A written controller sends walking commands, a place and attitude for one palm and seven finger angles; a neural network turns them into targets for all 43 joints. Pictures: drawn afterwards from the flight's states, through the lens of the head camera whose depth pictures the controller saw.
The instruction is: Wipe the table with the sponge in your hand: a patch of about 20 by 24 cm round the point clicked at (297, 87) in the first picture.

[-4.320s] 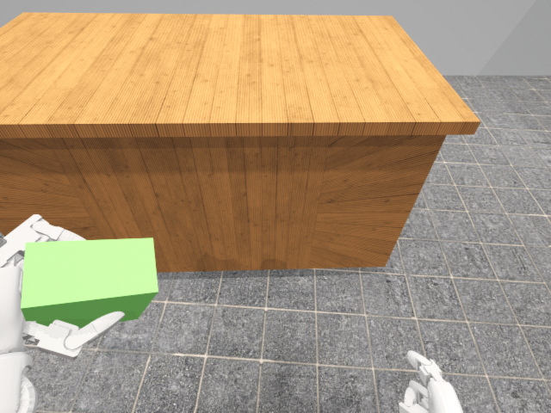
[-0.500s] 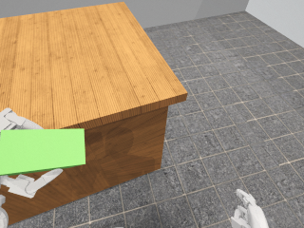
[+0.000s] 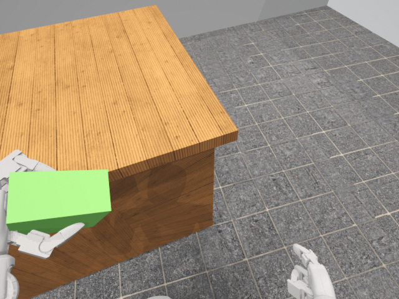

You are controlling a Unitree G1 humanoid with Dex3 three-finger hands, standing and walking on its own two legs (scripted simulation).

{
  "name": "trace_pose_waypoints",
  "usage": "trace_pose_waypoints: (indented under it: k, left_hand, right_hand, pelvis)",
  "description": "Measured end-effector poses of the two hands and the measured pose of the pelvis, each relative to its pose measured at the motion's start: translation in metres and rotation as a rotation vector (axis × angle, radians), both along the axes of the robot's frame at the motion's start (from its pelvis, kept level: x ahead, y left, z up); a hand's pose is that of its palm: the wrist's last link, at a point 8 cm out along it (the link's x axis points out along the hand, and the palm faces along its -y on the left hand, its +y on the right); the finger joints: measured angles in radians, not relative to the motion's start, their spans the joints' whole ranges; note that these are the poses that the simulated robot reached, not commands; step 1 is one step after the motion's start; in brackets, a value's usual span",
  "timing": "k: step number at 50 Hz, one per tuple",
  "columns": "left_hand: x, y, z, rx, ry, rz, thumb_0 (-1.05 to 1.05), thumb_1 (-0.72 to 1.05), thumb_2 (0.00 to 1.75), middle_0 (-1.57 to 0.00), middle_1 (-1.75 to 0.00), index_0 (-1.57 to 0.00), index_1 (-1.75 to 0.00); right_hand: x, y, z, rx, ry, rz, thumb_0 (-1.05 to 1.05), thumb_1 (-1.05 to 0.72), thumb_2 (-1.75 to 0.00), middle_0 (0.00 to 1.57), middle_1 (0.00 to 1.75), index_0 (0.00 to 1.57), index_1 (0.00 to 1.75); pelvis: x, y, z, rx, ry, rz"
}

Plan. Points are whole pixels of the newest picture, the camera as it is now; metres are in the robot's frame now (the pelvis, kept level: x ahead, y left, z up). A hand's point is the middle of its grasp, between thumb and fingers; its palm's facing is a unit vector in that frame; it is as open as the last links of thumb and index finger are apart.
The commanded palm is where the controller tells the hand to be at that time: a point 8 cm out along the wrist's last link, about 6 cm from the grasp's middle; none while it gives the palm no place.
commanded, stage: come to a stop and stand still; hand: left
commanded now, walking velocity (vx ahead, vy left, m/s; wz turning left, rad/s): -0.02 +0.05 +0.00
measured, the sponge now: (73, 203) +0.23 +0.20 +0.14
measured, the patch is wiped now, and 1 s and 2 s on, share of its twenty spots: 0.00 0.00 0.00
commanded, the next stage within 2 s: look again from close up in 0.72 s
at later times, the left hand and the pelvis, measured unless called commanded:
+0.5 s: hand (8, 210) +0.22 +0.29 +0.14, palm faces +0.34 -0.85 -0.40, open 10.2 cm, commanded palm +0.15 +0.33 +0.18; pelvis -0.02 +0.06 +0.00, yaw -3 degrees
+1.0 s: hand (5, 200) +0.23 +0.29 +0.16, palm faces +0.38 -0.85 -0.37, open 10.2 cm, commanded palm +0.17 +0.33 +0.18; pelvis +0.00 +0.05 +0.00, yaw -2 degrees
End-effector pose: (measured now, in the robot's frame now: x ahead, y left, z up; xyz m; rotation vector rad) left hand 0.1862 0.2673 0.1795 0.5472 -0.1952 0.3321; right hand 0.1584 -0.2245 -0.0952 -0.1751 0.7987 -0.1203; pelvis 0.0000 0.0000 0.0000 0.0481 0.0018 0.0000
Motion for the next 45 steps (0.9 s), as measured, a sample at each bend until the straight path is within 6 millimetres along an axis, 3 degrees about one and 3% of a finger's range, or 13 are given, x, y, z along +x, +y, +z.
trace_pose_waypoints:
  k: [5,8,11,14,18,21,24,32,41,45]
  left_hand:
    - [-0.010,0.015,0.006,0.037,-0.051,-0.048,-0.01,-0.50,0.99,-0.72,-1.34,-0.74,-1.34]
    - [-0.006,0.050,0.028,0.126,-0.196,-0.018,-0.01,-0.50,0.99,-0.72,-1.34,-0.74,-1.34]
    - [-0.008,0.075,0.036,0.089,-0.251,0.076,-0.01,-0.50,0.99,-0.72,-1.34,-0.74,-1.34]
    - [-0.014,0.070,0.022,0.008,-0.221,0.062,-0.01,-0.50,0.99,-0.72,-1.34,-0.74,-1.34]
    - [-0.014,0.051,-0.012,-0.103,-0.095,-0.023,-0.01,-0.50,0.99,-0.72,-1.34,-0.74,-1.34]
    - [-0.010,0.050,-0.027,-0.121,-0.017,-0.046,-0.01,-0.50,0.99,-0.72,-1.34,-0.74,-1.34]
    - [-0.004,0.060,-0.025,-0.099,-0.005,-0.033,-0.01,-0.50,0.99,-0.72,-1.34,-0.74,-1.34]
    - [-0.004,0.073,0.012,-0.039,-0.122,-0.007,-0.01,-0.50,0.99,-0.72,-1.34,-0.74,-1.34]
    - [0.001,0.070,-0.014,-0.111,-0.022,0.024,-0.01,-0.50,0.99,-0.72,-1.34,-0.74,-1.34]
    - [0.004,0.066,-0.016,-0.129,-0.015,0.023,-0.01,-0.50,0.99,-0.72,-1.34,-0.74,-1.34]
  right_hand:
    - [-0.002,-0.008,0.013,-0.089,-0.038,-0.014,0.01,-0.91,-0.90,0.20,0.30,0.20,0.29]
    - [-0.006,0.000,0.014,-0.103,-0.061,0.035,0.01,-0.91,-0.90,0.20,0.30,0.20,0.29]
    - [-0.013,0.011,0.016,-0.068,-0.086,0.077,0.01,-0.91,-0.90,0.20,0.30,0.20,0.29]
    - [-0.022,0.022,0.019,-0.041,-0.108,0.069,0.01,-0.91,-0.90,0.20,0.30,0.20,0.29]
    - [-0.033,0.036,0.021,-0.039,-0.101,0.033,0.01,-0.91,-0.90,0.20,0.30,0.20,0.29]
    - [-0.038,0.046,0.021,-0.037,-0.090,0.019,0.01,-0.91,-0.90,0.20,0.30,0.20,0.29]
    - [-0.038,0.056,0.021,-0.027,-0.083,0.020,0.01,-0.91,-0.90,0.20,0.30,0.20,0.29]
    - [-0.022,0.067,0.021,-0.008,-0.092,0.047,0.01,-0.91,-0.90,0.20,0.30,0.20,0.30]
    - [-0.001,0.057,0.026,-0.031,-0.104,0.033,0.01,-0.91,-0.90,0.20,0.30,0.20,0.30]
    - [0.005,0.052,0.030,-0.049,-0.110,0.038,0.01,-0.91,-0.90,0.20,0.30,0.20,0.29]
  pelvis:
    - [-0.009,0.011,-0.006,-0.034,0.001,0.016]
    - [-0.018,0.013,-0.010,-0.029,-0.005,0.015]
    - [-0.020,0.021,-0.009,-0.048,-0.007,-0.002]
    - [-0.020,0.032,-0.006,-0.057,-0.010,-0.029]
    - [-0.018,0.045,-0.002,-0.058,-0.020,-0.050]
    - [-0.019,0.051,-0.001,-0.055,-0.024,-0.052]
    - [-0.020,0.054,0.000,-0.055,-0.026,-0.049]
    - [-0.015,0.061,0.003,-0.061,-0.016,-0.050]
    - [-0.006,0.059,0.004,-0.062,-0.012,-0.049]
    - [-0.004,0.056,0.004,-0.066,-0.014,-0.043]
